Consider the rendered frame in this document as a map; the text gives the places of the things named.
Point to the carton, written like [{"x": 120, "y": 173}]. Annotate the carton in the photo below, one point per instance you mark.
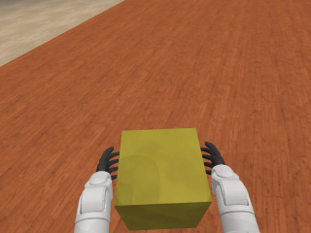
[{"x": 161, "y": 179}]

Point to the right robot forearm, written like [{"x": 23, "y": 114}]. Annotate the right robot forearm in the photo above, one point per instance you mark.
[{"x": 233, "y": 201}]

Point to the left robot forearm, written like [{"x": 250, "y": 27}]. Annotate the left robot forearm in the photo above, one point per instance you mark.
[{"x": 94, "y": 206}]

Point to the robot right hand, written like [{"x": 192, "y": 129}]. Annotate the robot right hand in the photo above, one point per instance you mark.
[{"x": 215, "y": 157}]

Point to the robot left hand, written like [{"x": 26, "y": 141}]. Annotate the robot left hand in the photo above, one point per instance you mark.
[{"x": 104, "y": 162}]

